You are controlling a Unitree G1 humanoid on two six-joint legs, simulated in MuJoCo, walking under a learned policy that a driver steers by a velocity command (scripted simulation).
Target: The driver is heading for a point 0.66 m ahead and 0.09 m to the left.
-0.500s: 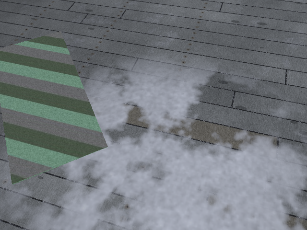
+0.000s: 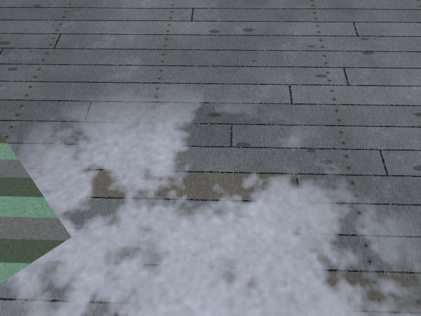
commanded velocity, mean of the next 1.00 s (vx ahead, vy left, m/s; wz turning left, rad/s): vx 0.16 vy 0.00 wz -0.08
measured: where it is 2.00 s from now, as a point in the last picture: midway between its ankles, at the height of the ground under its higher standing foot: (234, 249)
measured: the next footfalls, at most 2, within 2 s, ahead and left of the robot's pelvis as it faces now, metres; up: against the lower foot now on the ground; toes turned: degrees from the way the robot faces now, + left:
left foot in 0.04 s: +0.05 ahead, +0.14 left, +0.00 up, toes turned -4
right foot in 0.32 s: +0.02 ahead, -0.13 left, +0.00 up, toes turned +2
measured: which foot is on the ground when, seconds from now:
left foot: up 0.00-0.02, down 0.04-1.00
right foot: down 0.00-0.04, up 0.06-0.30, down 0.32-0.72, up 0.74-1.00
